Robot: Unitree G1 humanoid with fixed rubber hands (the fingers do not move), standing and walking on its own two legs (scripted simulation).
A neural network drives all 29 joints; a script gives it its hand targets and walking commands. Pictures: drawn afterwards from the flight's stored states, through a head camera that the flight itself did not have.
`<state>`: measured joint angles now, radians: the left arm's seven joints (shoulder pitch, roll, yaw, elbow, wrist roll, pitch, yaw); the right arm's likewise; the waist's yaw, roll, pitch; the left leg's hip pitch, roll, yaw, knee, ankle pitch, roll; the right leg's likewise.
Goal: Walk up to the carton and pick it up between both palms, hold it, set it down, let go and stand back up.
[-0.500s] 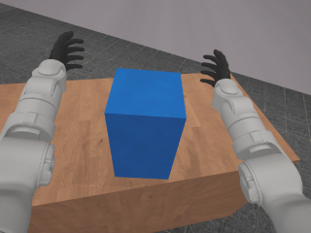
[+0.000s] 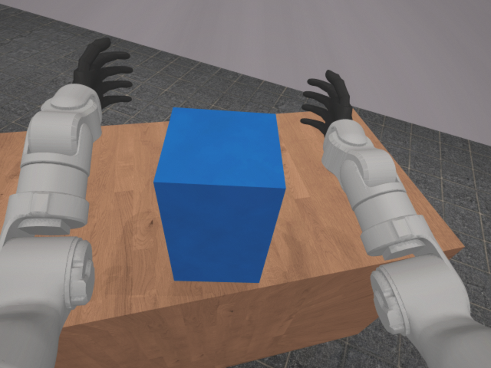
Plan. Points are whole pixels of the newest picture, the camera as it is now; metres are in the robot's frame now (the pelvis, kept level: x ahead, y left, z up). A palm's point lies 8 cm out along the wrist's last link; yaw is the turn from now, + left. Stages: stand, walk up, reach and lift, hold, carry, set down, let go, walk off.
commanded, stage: set down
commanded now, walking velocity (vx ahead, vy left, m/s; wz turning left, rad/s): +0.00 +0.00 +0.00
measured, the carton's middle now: (220, 204) +0.38 +0.03 +0.05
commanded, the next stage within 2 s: none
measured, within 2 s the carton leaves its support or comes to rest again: neither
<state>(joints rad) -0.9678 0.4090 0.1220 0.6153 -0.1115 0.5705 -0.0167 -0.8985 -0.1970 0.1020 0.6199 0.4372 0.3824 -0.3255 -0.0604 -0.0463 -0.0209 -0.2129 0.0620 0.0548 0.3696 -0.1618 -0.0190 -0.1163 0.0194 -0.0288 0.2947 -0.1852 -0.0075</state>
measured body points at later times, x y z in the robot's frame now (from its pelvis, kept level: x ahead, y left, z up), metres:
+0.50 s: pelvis -0.02 +0.00 +0.00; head -0.02 +0.03 +0.45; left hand +0.40 +0.21 +0.18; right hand +0.38 -0.13 +0.16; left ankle +0.02 +0.13 -0.75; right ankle -0.02 -0.11 -0.75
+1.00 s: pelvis -0.02 +0.01 +0.00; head +0.00 +0.03 +0.45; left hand +0.34 +0.22 +0.12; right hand +0.33 -0.13 +0.12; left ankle +0.02 +0.13 -0.75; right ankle -0.02 -0.11 -0.75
